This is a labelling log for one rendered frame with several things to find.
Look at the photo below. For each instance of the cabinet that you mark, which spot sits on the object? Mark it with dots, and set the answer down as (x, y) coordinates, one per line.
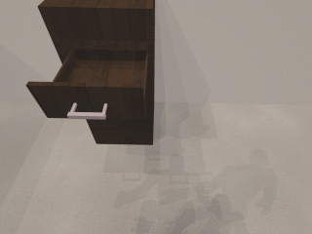
(114, 25)

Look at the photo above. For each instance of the handle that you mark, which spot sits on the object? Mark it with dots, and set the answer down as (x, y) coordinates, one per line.
(87, 115)

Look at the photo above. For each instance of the drawer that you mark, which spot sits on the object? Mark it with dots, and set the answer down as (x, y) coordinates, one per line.
(93, 77)

